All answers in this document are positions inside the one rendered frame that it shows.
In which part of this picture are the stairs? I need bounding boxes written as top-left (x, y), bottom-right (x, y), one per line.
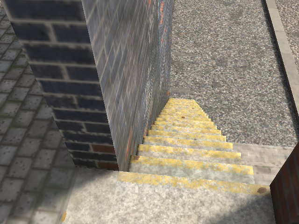
top-left (127, 98), bottom-right (255, 184)

